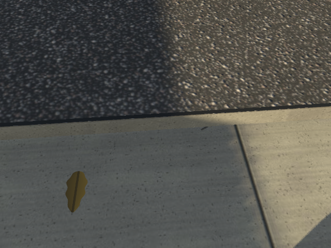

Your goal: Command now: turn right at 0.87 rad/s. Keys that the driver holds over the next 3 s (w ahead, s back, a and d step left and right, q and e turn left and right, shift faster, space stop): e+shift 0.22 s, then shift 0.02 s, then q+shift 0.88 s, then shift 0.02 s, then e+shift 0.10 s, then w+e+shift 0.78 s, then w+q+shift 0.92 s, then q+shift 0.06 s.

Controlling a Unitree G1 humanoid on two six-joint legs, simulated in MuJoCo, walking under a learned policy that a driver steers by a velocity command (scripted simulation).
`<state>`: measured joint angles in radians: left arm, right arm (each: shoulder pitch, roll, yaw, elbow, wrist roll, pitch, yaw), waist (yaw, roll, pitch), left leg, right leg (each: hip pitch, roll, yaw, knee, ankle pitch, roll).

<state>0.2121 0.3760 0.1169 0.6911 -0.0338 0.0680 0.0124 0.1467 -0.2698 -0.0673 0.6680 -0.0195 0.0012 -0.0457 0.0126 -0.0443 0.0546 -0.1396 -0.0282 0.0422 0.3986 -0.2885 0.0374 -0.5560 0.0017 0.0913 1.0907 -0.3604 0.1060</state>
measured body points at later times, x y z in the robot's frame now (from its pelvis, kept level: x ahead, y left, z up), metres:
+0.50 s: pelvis +0.03 -0.07 +0.00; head +0.06 -0.09 +0.45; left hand +0.28 +0.13 -0.09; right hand +0.07 -0.37 -0.12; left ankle +0.07 +0.09 -0.69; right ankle +0.02 -0.15 -0.74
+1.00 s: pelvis +0.07 -0.01 +0.00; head +0.13 +0.03 +0.45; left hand +0.21 +0.31 -0.10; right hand +0.27 -0.28 -0.07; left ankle +0.06 +0.07 -0.74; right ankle +0.11 -0.18 -0.66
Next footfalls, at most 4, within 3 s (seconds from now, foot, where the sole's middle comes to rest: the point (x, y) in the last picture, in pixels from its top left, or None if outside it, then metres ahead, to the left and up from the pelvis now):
0.24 right None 0.06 -0.16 -0.78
0.78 left None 0.10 0.07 -0.78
1.26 right None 0.23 -0.11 -0.78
1.56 left None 0.18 0.14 -0.78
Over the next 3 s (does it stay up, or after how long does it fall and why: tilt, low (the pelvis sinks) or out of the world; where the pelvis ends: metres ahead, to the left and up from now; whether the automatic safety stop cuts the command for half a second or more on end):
stays up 1.36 -0.09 0.08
